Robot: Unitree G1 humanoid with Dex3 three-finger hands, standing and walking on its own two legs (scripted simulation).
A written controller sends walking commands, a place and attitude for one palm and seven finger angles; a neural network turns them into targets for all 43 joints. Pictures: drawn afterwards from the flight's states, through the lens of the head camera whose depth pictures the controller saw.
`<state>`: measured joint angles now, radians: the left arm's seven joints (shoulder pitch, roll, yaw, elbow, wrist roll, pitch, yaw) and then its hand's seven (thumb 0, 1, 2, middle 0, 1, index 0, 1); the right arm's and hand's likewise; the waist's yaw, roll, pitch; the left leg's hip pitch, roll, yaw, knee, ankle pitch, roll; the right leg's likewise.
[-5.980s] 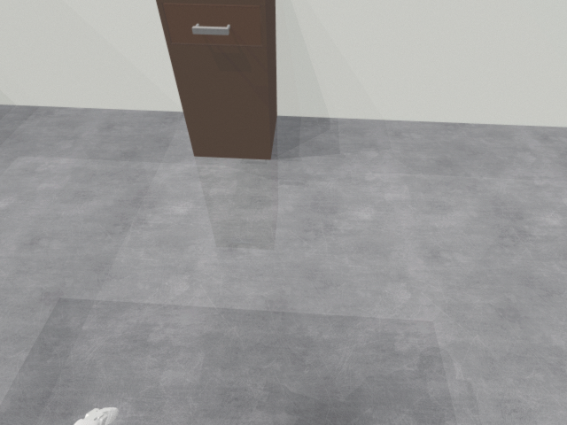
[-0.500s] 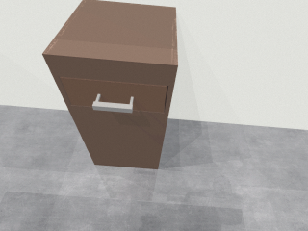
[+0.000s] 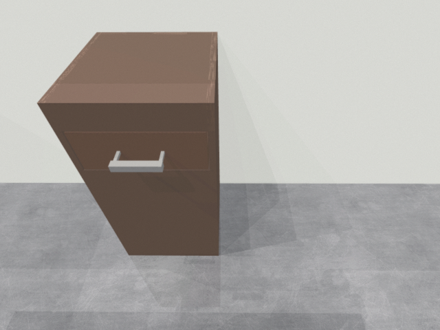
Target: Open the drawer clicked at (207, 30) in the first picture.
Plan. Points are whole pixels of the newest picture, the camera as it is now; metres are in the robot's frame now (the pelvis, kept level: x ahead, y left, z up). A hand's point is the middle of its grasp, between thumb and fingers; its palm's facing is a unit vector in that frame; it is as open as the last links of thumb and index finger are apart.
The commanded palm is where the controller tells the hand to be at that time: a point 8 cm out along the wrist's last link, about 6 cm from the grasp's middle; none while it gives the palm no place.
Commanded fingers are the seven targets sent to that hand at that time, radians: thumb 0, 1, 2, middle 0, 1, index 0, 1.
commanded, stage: come to a stop and stand still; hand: left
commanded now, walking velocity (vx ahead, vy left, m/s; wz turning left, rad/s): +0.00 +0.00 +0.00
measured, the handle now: (138, 160) +0.56 +0.25 -0.07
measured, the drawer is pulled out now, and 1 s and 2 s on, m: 0.00 0.00 0.00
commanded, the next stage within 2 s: look again from close up in 0.76 s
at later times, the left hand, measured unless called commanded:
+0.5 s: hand out of the picture +0.03 +0.17 -0.18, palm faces +0.04 -0.98 -0.17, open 7.4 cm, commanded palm none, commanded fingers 0.00 0.90 0.90 -0.20 -0.30 -0.20 -0.30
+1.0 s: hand out of the picture +0.05 +0.19 -0.18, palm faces -0.01 -0.98 -0.22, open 7.4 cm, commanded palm none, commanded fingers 0.00 0.90 0.90 -0.20 -0.30 -0.20 -0.30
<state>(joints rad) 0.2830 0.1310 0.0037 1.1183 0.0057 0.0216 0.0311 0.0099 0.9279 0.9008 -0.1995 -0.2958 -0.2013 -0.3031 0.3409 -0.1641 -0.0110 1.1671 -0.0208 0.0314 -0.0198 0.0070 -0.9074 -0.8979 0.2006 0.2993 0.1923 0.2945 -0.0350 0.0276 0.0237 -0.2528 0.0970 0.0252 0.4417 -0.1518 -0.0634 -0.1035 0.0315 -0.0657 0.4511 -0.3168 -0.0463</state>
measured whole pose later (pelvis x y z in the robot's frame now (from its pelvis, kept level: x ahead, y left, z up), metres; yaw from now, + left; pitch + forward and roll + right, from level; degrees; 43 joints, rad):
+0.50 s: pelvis +0.04 +0.01 +0.00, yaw +0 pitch -1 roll +1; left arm 0.31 0.11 0.00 1.13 0.01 0.00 0.04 0.00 0.91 0.90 -0.20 -0.30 -0.20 -0.30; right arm 0.25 -0.15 -0.01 1.15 -0.01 0.00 -0.04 0.02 -0.93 -0.90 0.20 0.30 0.19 0.29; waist 0.00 -0.01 0.03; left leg -0.21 0.07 0.05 0.44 -0.22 -0.05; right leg -0.05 0.00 -0.05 0.42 -0.36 -0.02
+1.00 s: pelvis +0.05 +0.02 -0.01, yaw -1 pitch +0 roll +0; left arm 0.33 0.14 -0.01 1.06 0.02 -0.04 0.06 0.00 0.91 0.90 -0.20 -0.30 -0.20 -0.30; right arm 0.25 -0.18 0.00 1.03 -0.02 -0.01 -0.01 0.01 -0.92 -0.90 0.20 0.30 0.19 0.29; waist -0.02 0.02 0.05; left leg -0.29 0.06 0.04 0.59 -0.29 -0.01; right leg -0.11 0.00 -0.04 0.52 -0.41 -0.01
